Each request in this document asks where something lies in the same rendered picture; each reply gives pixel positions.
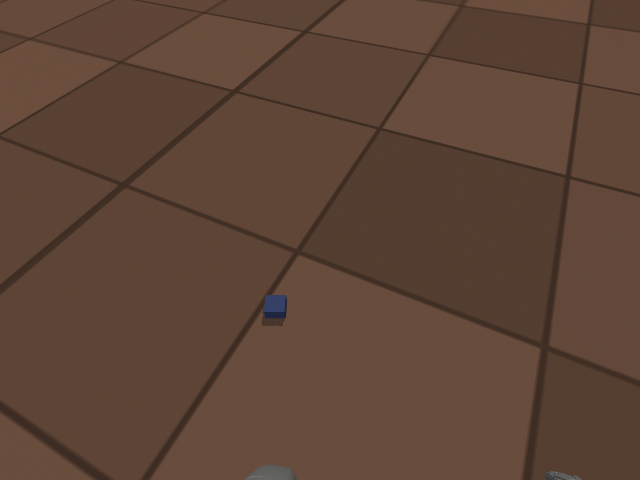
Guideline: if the small box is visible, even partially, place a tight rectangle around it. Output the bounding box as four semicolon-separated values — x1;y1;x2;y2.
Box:
264;295;287;318

